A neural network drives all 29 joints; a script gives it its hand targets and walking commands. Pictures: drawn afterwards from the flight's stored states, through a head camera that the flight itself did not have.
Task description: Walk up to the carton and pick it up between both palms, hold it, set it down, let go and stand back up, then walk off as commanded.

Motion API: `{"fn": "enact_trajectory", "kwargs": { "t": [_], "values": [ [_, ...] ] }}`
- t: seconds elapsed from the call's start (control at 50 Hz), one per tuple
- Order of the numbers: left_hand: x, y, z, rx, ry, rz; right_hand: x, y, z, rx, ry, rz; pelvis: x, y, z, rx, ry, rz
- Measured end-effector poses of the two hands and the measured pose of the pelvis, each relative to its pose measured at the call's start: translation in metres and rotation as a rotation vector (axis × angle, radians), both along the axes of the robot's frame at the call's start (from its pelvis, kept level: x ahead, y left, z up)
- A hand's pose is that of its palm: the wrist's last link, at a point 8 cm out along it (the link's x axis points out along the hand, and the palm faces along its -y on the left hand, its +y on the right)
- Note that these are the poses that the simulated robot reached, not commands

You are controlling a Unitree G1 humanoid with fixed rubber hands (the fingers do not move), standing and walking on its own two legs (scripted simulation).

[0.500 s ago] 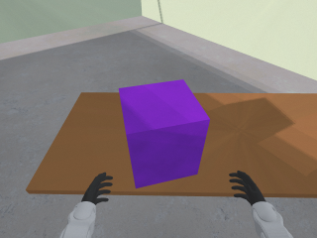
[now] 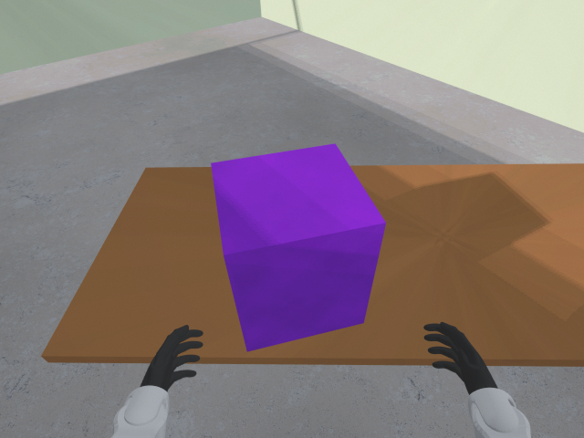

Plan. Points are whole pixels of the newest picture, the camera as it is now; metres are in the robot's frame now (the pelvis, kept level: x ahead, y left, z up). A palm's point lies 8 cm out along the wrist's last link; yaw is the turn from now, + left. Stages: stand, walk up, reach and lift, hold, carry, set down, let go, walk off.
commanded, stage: stand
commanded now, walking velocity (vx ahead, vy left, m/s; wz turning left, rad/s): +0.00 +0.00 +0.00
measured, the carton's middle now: (291, 247) +0.41 +0.01 +0.03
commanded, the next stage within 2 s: walk off in 1.78 s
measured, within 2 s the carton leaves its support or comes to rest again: neither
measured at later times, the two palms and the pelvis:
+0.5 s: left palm (151, 392) +0.20 +0.21 -0.03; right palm (477, 381) +0.20 -0.24 -0.02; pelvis +0.00 -0.01 -0.03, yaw +1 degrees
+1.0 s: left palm (149, 392) +0.20 +0.21 -0.03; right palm (476, 382) +0.20 -0.24 -0.03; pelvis +0.00 +0.01 -0.03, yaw +0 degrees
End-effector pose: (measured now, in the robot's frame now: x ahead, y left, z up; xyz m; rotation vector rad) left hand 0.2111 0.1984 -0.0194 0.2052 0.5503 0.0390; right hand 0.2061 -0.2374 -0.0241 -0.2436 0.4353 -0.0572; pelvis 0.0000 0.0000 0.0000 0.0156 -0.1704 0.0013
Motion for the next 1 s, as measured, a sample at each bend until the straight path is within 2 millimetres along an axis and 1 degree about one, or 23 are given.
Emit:
{"fn": "enact_trajectory", "kwargs": {
  "t": [0.04,0.16,0.28,0.36,0.5,0.88,1.0],
  "values": [
    [-0.001,0.001,-0.001,-0.002,-0.006,0.0,0.0,-0.001,0.0,-0.005,-0.002,0.014,0.0,-0.002,-0.001,0.0,0.012,0.004],
    [-0.005,0.007,-0.007,-0.005,-0.085,-0.09,0.001,-0.003,0.002,-0.06,0.019,0.07,-0.004,-0.009,-0.009,-0.01,0.092,0.007],
    [-0.008,0.009,-0.011,0.01,-0.142,-0.133,0.001,-0.004,0.002,-0.095,0.005,0.132,-0.002,-0.01,-0.017,-0.015,0.123,0.011],
    [-0.008,0.01,-0.01,0.044,-0.148,-0.17,0.0,-0.004,0.001,-0.084,-0.005,0.114,0.003,-0.009,-0.019,-0.016,0.147,0.009],
    [-0.008,0.012,-0.011,0.072,-0.169,-0.221,-0.002,-0.004,-0.001,-0.095,-0.035,0.119,0.004,-0.006,-0.026,-0.015,0.151,0.009],
    [-0.008,0.015,-0.013,0.08,-0.19,-0.275,-0.003,0.0,-0.001,-0.127,-0.042,0.091,-0.003,0.008,-0.031,-0.014,0.154,-0.003],
    [-0.007,0.015,-0.012,0.09,-0.186,-0.28,-0.003,-0.001,-0.001,-0.117,-0.043,0.088,-0.002,0.008,-0.031,-0.012,0.151,-0.006]
  ]
}}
